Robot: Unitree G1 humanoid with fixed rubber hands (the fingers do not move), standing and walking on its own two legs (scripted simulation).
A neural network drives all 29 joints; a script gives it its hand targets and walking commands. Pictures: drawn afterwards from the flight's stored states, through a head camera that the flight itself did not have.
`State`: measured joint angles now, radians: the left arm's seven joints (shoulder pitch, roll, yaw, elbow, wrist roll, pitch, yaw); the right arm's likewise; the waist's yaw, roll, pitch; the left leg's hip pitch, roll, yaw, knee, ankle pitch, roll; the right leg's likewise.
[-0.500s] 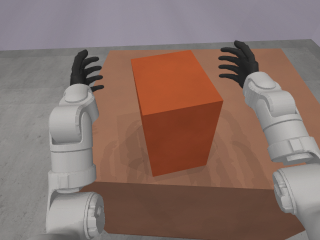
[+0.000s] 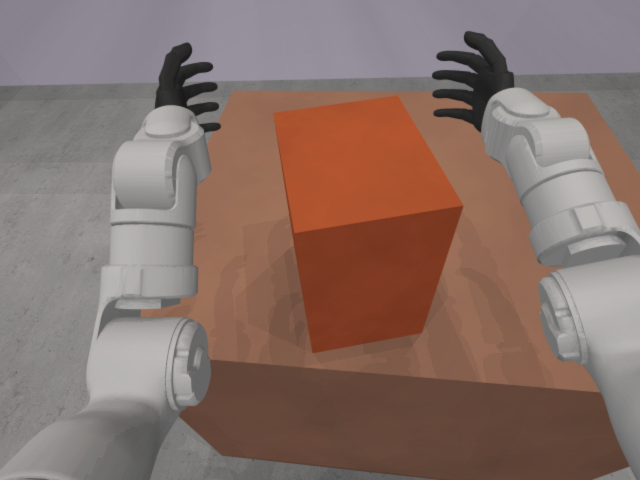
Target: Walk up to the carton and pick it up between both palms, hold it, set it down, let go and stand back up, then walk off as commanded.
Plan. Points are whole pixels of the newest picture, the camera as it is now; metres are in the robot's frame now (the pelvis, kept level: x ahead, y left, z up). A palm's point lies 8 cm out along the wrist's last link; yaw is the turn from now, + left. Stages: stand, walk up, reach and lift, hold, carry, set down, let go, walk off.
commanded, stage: reach and lift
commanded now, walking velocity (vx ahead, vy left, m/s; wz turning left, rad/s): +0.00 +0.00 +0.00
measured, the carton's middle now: (352, 231) +0.41 +0.04 +0.07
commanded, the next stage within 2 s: none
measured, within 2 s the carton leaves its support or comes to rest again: neither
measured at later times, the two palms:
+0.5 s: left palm (187, 182) +0.39 +0.24 +0.17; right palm (487, 139) +0.48 -0.12 +0.18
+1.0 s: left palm (217, 208) +0.39 +0.22 +0.12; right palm (472, 155) +0.50 -0.11 +0.14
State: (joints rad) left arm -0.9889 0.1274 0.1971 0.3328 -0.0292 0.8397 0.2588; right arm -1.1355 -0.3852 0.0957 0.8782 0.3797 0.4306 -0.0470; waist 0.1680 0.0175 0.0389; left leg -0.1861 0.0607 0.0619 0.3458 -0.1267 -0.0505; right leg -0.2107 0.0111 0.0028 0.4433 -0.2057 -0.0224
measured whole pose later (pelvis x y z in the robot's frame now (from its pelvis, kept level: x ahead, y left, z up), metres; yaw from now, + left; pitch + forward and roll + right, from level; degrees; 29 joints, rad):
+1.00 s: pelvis +0.01 +0.00 +0.00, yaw +0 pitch +6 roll +1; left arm -0.70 0.02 0.20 0.54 -0.03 0.24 0.19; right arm -1.00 -0.36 0.10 0.98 0.38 0.11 -0.02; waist 0.18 0.02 0.02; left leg -0.31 0.07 0.06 0.35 -0.13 -0.05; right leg -0.32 0.02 0.00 0.42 -0.20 -0.02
